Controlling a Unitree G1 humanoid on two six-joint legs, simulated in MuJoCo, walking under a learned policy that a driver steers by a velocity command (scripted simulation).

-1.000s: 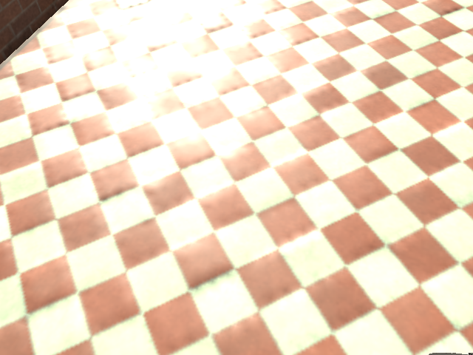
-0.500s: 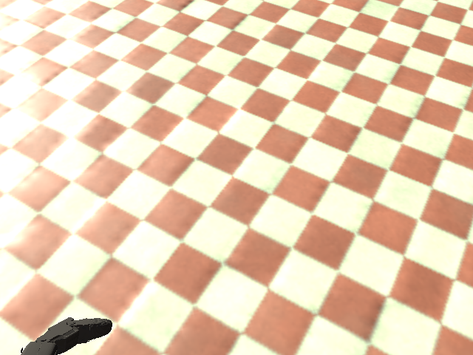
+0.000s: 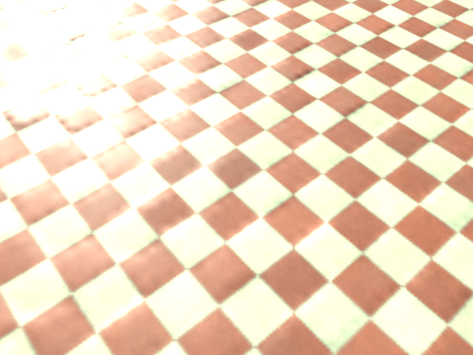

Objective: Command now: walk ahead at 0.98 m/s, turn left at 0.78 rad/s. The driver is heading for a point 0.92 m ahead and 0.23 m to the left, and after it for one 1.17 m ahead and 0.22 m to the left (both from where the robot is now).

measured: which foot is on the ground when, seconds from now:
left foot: up 0.00-0.04, down 0.06-0.46, up 0.48-0.92, down 0.94-1.00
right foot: down 0.00-0.06, up 0.08-0.44, down 0.46-0.92, up 0.94-1.00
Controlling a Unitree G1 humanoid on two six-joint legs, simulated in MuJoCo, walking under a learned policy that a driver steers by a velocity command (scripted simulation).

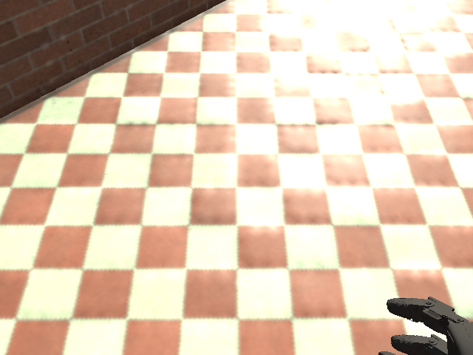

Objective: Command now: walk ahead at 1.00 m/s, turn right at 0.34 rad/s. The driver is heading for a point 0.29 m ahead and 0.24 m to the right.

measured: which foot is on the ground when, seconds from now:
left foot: down 0.00-0.40, up 0.42-0.78, down 0.80-1.00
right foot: up 0.00-0.36, down 0.38-1.00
